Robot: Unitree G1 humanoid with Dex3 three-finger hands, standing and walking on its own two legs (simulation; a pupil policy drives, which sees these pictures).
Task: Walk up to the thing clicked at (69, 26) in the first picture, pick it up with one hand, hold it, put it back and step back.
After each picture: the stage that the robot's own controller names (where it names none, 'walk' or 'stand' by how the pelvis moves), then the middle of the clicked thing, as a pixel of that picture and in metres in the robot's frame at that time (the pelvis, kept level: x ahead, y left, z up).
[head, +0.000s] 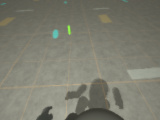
stand; (69, 30) +2.27 +0.63 -0.65
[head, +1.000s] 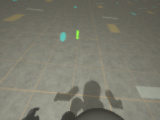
walk; (77, 34) +2.19 +0.27 -0.63
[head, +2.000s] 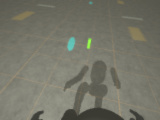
walk; (89, 43) +1.58 +0.01 -0.64
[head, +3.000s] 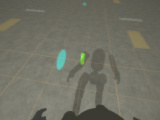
walk; (82, 59) +1.05 +0.09 -0.65
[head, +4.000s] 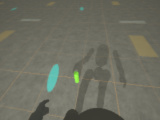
walk; (76, 77) +0.67 +0.19 -0.62
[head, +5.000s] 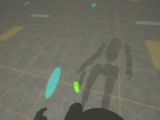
walk; (76, 87) +0.46 +0.21 -0.63
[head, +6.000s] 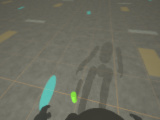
stand; (74, 97) +0.38 +0.18 -0.65
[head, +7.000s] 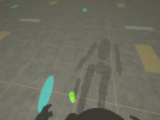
stand; (72, 97) +0.36 +0.20 -0.65
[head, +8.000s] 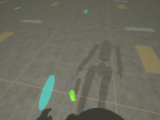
stand; (72, 95) +0.39 +0.21 -0.66
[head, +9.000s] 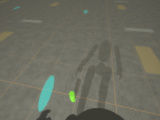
stand; (72, 96) +0.38 +0.20 -0.66
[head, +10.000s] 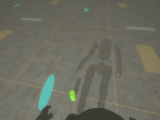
go down; (72, 96) +0.38 +0.20 -0.66
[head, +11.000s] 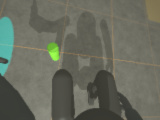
go down; (54, 53) +0.46 +0.24 -0.24
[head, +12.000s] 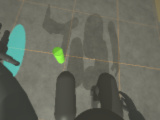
close in; (59, 56) +0.46 +0.24 -0.25
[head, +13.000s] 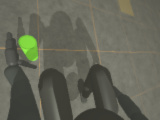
close in; (30, 50) +0.44 +0.29 -0.16
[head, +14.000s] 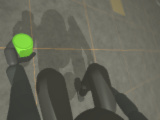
close; (25, 50) +0.44 +0.29 -0.16
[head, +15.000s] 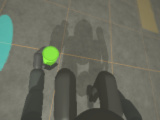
lift; (49, 59) +0.36 +0.27 -0.08
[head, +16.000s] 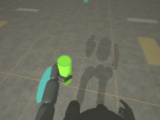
hold; (65, 72) +0.32 +0.16 +0.06
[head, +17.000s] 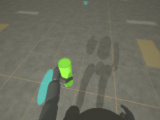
hold; (66, 74) +0.32 +0.16 +0.03
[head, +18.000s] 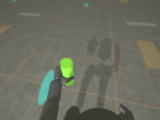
hold; (68, 73) +0.32 +0.16 +0.04
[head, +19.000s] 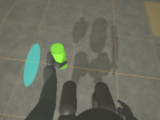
crouch; (60, 58) +0.42 +0.19 -0.04
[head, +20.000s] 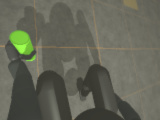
lower; (26, 49) +0.44 +0.29 -0.17
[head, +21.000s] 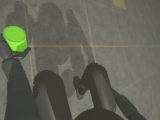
lower; (18, 45) +0.46 +0.30 -0.16
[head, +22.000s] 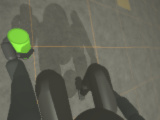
lower; (23, 47) +0.44 +0.30 -0.16
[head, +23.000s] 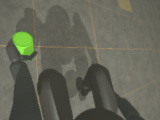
lower; (26, 49) +0.43 +0.29 -0.16
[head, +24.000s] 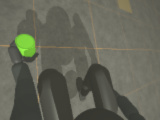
loosen; (28, 51) +0.43 +0.29 -0.16
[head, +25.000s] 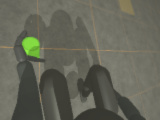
withdraw; (33, 51) +0.43 +0.28 -0.17
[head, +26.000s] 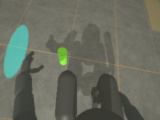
walk; (63, 57) +0.46 +0.23 -0.23
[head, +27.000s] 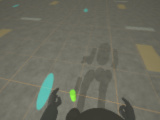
stand; (73, 95) +0.39 +0.17 -0.59
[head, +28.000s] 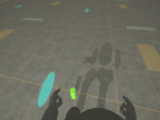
stand; (73, 93) +0.42 +0.18 -0.60
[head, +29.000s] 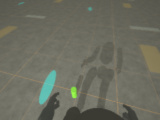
stand; (74, 92) +0.41 +0.18 -0.61
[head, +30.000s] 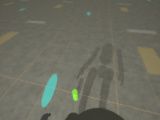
walk; (75, 95) +0.42 +0.17 -0.65
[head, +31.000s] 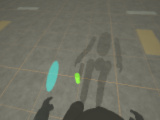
walk; (77, 78) +0.54 +0.17 -0.64
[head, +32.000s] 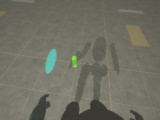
walk; (74, 61) +0.82 +0.21 -0.63
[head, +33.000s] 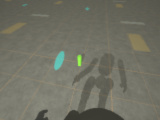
stand; (79, 60) +1.06 +0.20 -0.64
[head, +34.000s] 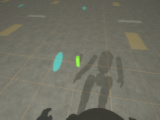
stand; (77, 61) +1.04 +0.22 -0.66
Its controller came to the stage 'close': yes
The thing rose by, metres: 0.68
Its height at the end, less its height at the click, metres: +0.00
